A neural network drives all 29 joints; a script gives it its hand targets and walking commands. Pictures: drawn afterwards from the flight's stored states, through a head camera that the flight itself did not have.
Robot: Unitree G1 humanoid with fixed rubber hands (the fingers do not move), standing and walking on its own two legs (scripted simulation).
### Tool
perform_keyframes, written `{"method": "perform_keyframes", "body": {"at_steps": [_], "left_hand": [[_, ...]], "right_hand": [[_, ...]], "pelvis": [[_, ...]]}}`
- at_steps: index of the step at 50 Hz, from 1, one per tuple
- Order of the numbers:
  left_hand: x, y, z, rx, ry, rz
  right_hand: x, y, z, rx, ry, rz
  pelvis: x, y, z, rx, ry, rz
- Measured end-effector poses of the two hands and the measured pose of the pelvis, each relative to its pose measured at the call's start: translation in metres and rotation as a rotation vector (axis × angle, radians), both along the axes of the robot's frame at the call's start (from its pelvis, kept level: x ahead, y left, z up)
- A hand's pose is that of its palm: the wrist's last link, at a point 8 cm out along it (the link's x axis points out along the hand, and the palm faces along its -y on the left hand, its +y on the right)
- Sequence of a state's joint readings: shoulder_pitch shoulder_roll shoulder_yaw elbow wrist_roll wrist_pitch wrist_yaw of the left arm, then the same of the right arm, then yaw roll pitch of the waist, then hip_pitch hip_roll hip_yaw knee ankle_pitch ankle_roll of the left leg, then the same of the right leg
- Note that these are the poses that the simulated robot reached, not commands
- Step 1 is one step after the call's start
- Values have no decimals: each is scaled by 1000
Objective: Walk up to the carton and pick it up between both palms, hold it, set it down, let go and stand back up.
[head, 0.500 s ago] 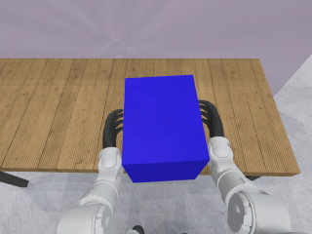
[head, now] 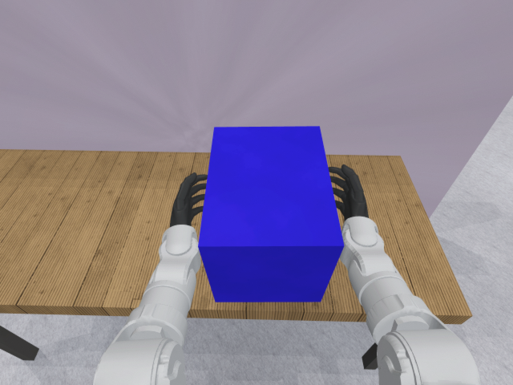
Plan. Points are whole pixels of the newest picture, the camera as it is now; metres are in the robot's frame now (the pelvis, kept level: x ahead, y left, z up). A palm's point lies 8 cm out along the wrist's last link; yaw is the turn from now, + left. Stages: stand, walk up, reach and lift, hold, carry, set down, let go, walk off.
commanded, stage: reach and lift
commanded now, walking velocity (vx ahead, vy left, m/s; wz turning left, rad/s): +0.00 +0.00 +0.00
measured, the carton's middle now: (267, 214) +0.41 +0.00 +0.03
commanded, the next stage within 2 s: none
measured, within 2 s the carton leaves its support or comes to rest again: neither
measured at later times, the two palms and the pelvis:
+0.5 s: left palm (174, 204) +0.36 +0.15 +0.12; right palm (361, 211) +0.36 -0.14 +0.10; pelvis +0.00 +0.00 +0.01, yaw +0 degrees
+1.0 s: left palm (160, 191) +0.35 +0.16 +0.16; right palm (360, 201) +0.35 -0.13 +0.13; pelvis -0.01 +0.01 +0.01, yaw +0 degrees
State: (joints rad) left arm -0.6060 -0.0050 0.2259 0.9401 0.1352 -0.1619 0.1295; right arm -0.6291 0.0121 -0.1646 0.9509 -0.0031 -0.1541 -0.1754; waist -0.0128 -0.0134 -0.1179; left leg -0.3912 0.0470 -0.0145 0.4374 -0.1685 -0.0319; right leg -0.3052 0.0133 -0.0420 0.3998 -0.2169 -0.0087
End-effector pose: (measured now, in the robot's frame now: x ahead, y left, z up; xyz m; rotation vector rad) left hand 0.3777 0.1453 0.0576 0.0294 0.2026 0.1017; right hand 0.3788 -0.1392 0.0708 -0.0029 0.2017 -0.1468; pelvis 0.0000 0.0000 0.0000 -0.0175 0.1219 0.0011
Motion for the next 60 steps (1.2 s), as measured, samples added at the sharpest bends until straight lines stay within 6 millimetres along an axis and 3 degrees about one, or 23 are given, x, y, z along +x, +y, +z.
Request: {"method": "perform_keyframes", "body": {"at_steps": [6,20,38,46,60], "left_hand": [[-3,2,20,7,-12,0],[-10,-2,52,47,-5,-28],[-20,18,84,73,-31,-12],[-25,15,91,57,-16,-22],[-24,13,107,70,-33,-21]], "right_hand": [[-4,1,17,0,-10,-1],[-20,-3,27,-1,2,-18],[-20,17,57,20,-53,7],[-31,14,56,22,-40,-8],[-28,12,71,27,-61,-7]], "pelvis": [[0,1,5,2,-70,-3],[-2,4,8,5,-171,-10],[-1,8,8,4,-227,7],[-4,10,7,6,-243,12],[-7,9,7,7,-259,3]]}}
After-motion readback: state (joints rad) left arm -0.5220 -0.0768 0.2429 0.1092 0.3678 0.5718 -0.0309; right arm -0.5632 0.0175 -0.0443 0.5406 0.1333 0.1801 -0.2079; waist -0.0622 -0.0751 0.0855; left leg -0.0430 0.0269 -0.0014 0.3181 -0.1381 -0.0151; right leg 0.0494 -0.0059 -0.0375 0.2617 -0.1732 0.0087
